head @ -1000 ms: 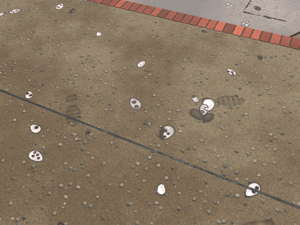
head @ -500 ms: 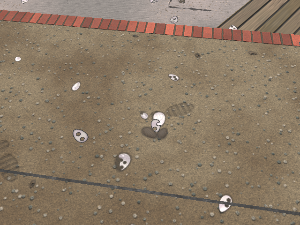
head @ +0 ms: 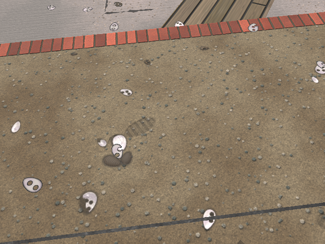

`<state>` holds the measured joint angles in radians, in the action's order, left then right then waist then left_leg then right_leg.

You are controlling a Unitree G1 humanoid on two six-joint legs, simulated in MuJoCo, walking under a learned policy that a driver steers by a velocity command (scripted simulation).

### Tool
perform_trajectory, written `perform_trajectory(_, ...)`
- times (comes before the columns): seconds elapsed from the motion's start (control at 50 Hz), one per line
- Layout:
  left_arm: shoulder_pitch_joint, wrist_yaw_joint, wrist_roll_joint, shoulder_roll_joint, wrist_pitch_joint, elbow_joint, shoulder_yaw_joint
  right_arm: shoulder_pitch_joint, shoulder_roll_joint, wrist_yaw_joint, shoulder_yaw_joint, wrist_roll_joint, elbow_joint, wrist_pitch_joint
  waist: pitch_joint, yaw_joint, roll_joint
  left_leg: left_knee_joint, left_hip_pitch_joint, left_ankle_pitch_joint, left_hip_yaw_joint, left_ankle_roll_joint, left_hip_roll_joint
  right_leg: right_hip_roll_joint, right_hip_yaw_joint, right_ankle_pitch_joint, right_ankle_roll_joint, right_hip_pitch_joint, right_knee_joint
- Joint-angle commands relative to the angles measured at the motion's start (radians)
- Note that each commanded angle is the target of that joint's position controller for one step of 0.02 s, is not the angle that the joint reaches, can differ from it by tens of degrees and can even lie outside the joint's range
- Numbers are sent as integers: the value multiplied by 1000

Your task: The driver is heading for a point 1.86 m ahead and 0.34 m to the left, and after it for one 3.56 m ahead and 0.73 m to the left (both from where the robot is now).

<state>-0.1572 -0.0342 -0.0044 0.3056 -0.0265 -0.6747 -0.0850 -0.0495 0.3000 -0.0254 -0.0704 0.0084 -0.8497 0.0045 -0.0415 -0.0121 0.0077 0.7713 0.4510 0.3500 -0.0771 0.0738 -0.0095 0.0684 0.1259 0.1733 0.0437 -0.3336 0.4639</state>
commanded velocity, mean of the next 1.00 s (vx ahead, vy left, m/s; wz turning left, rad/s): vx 0.00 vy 0.00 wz -0.11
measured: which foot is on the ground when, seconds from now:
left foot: up 0.00-0.08, down 0.10-1.00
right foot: down 0.00-0.10, up 0.12-0.40, down 0.42-1.00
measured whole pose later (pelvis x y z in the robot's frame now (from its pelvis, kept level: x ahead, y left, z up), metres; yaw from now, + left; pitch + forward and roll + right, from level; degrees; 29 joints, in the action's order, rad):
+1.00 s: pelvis -0.01 +0.00 +0.00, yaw -4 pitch -2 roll +0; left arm -0.23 -0.02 0.01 0.23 0.01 -0.93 -0.02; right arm -0.17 0.26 -0.03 -0.03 0.00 -1.08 0.00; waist -0.05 0.02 0.00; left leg 0.49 0.21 0.25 -0.03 0.04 0.03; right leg 0.02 0.04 0.30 0.00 -0.17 0.50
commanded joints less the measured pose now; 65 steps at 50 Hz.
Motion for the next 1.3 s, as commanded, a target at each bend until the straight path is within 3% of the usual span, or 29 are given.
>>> perform_trajectory(0.02,12,-1,5,150,4,65,-34,-21,90,9,-19,3,46,-17,163,-4,-179,-78,-67,-1,24,-10,-4,-252,259,-254,176,142,-77)
perform_trajectory(0.08,21,-6,-4,126,-5,62,-17,-87,83,26,-18,-6,29,-32,150,37,-157,-364,-224,-197,50,-59,3,-199,253,-196,111,102,-12)
perform_trajectory(0.1,-12,-8,4,96,-5,58,-7,-106,131,25,-27,-24,30,-34,149,24,-66,-420,-306,-276,-53,-100,115,-137,203,-48,57,32,72)
perform_trajectory(0.12,-76,-5,20,53,1,57,6,-89,198,18,-35,-36,44,-28,142,-36,172,-435,-373,-517,-253,-197,306,20,60,310,-7,-99,262)
perform_trajectory(0.14,-21,-8,15,111,11,85,-14,-90,180,21,-28,-59,42,-33,113,0,263,-482,-263,-503,-412,-362,421,35,38,484,-48,-163,416)
perform_trajectory(0.16,-11,-12,3,176,13,66,-35,-57,161,21,-24,-53,59,-42,87,9,171,-489,-247,-441,-376,-374,386,9,71,444,-62,-167,558)
perform_trajectory(0.18,-22,-14,-3,177,8,47,-42,-24,148,17,-22,-34,60,-44,75,-6,136,-474,-257,-410,-298,-331,331,9,70,385,-76,-186,616)
perform_trajectory(0.22,-51,-19,5,119,-9,17,-31,3,98,13,-4,-9,60,-46,64,-15,121,-457,-271,-413,-203,-288,268,-7,78,307,-110,-173,630)
perform_trajectory(0.26,-42,-14,0,64,-9,14,-11,-15,78,8,6,-10,40,-37,69,-10,138,-452,-286,-433,-121,-273,214,-29,12,271,-130,-116,498)
perform_trajectory(0.3,0,-8,1,23,-2,18,10,-39,90,4,4,-12,24,-26,87,24,164,-431,-311,-461,-84,-263,192,-66,-61,268,-138,-31,303)
perform_trajectory(0.32,17,-7,-3,22,0,19,12,-66,109,3,0,-13,14,-20,91,44,176,-420,-321,-478,-93,-268,199,-66,-82,273,-139,3,229)
perform_trajectory(0.36,-19,-6,-12,46,1,-6,4,-78,129,6,-1,-4,5,-14,95,32,170,-393,-324,-490,-108,-266,203,-57,-110,151,-125,87,40)
perform_trajectory(0.4,-50,-6,0,74,0,-31,-1,-111,110,12,7,6,-11,-21,88,20,133,-383,-269,-447,-105,-207,184,-74,-80,-65,-81,225,-149)
perform_trajectory(0.42,-60,-12,9,122,-2,-26,-7,-120,92,20,16,-11,-9,-35,120,34,53,-354,-208,-383,-74,-155,157,-155,-1,-265,-50,319,-104)
perform_trajectory(0.44,-51,-8,11,162,-5,-41,-16,-156,73,29,17,-21,-15,-47,128,83,-80,-360,-209,-238,16,-106,72,-178,12,-265,0,279,-27)
perform_trajectory(0.46,-37,6,15,101,0,-38,-5,-109,74,30,21,-25,-23,-48,121,47,-83,-345,-264,-181,48,-68,49,-162,7,-136,18,206,-40)
perform_trajectory(0.48,-31,14,23,65,7,-44,6,-71,79,29,19,-22,-23,-44,93,34,-69,-332,-271,-182,53,-57,44,-150,4,-68,9,169,-57)
perform_trajectory(0.54,-39,16,23,67,30,-68,10,-69,75,14,18,-15,-40,-22,38,38,-87,-317,-270,-229,49,-67,50,-133,-5,-58,-17,112,-69)
perform_trajectory(0.7,-60,8,17,57,45,-121,25,-82,72,2,16,-14,-109,-9,11,36,-40,-327,-278,-222,48,-53,48,-119,-12,-12,-19,90,-73)
perform_trajectory(0.98,-83,6,11,38,46,-217,40,-122,69,-12,19,-10,-198,-8,17,32,-17,-335,-277,-236,50,-50,48,-93,-46,-29,-20,107,-71)
perform_trajectory(1.3,-124,0,7,23,43,-309,54,-175,40,-20,29,-9,-236,-4,0,27,-9,-338,-265,-230,57,-55,40,-78,-69,-15,-27,95,-71)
